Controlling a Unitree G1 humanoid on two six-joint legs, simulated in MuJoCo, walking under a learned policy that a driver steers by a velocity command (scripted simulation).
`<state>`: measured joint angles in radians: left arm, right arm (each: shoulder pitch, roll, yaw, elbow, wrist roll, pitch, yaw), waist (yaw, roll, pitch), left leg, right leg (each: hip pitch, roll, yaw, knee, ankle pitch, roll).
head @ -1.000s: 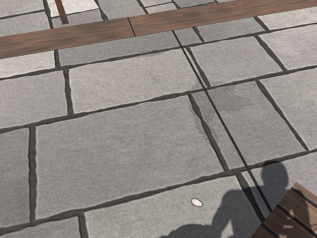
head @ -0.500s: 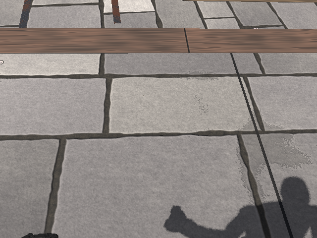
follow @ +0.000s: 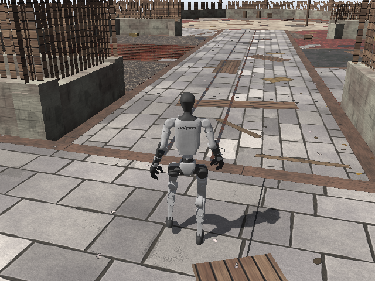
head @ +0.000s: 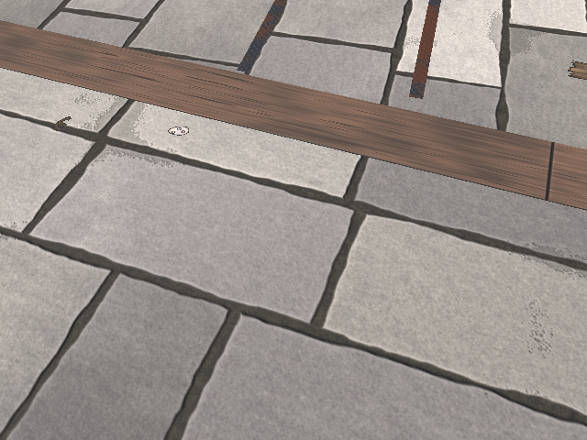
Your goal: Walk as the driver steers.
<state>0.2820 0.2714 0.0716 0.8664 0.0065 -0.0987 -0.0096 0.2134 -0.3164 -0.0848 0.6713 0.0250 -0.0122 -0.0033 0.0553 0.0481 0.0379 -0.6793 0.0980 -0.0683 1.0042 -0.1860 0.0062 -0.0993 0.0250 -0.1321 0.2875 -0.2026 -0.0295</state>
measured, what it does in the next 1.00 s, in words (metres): walks ahead: left foot, then right foot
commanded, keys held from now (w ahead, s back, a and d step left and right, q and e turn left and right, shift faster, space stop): w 0.42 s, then w+e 0.58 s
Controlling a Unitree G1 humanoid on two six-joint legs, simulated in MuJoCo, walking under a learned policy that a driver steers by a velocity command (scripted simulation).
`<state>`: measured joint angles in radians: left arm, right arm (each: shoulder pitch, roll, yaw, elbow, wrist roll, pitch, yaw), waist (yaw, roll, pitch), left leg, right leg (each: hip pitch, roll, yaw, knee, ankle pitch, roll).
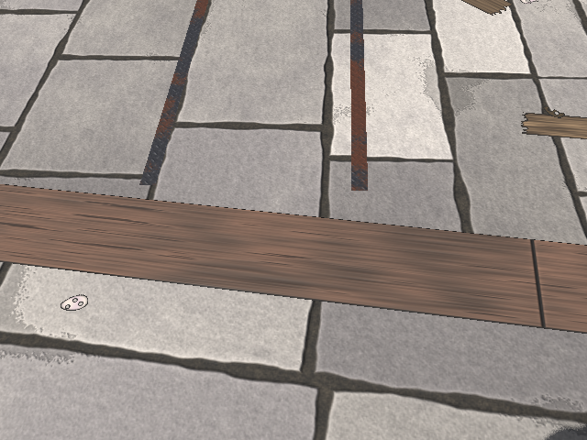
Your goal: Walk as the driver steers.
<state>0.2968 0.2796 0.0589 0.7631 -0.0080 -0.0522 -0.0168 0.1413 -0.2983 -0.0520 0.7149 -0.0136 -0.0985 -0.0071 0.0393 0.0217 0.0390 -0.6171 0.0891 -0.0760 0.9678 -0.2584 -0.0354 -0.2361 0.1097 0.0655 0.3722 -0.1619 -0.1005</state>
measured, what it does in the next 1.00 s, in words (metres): walks ahead: left foot, then right foot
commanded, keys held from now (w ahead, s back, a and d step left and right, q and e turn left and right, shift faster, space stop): w+e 0.06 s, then w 0.74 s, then w+q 0.20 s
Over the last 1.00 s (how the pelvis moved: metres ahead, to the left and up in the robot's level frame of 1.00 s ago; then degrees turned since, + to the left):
0.57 0.01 0.00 -10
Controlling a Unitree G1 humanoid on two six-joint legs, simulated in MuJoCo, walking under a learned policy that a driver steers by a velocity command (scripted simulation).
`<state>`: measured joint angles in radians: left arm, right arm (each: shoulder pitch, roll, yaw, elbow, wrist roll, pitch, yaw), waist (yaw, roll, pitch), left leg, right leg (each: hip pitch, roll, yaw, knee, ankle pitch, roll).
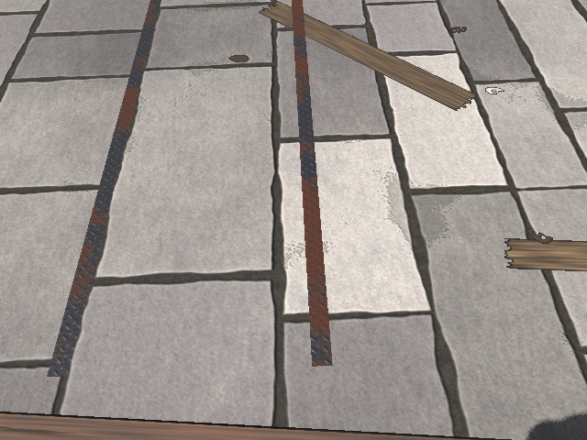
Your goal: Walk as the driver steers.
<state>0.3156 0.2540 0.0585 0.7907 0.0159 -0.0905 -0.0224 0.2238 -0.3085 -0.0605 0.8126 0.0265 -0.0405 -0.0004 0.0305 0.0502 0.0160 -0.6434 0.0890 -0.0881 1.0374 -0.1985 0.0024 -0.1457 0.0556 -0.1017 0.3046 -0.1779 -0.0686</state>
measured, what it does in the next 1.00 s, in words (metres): goes down, turning left: left foot, then right foot 0.11 m lower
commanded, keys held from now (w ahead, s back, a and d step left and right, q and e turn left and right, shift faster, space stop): w+q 0.32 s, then w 0.68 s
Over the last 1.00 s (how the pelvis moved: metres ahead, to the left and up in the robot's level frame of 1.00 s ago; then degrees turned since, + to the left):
0.55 -0.05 0.00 -5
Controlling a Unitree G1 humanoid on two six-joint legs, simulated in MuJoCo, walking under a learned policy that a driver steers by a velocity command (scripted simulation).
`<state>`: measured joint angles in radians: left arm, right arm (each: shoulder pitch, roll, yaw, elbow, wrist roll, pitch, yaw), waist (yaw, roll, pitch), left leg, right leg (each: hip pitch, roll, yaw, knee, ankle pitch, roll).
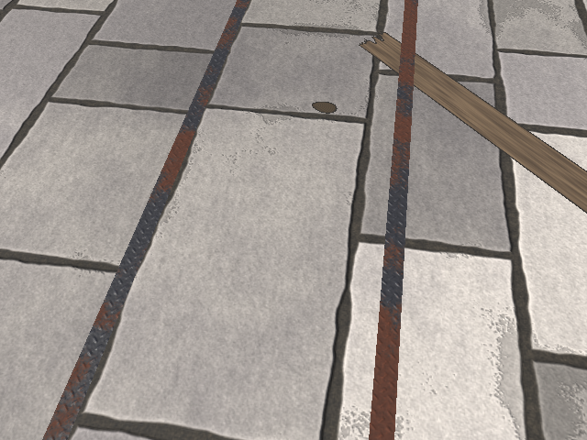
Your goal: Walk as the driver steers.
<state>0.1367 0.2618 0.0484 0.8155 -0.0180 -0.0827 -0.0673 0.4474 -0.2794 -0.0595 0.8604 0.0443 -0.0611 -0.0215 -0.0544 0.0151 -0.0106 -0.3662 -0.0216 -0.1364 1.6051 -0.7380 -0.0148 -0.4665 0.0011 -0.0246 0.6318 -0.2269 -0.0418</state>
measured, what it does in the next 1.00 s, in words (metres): walks ahead: left foot, then right foot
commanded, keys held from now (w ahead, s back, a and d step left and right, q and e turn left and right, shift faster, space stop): w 1.00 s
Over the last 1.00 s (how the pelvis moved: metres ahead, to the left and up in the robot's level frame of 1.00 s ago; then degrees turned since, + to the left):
0.60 0.05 -0.13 16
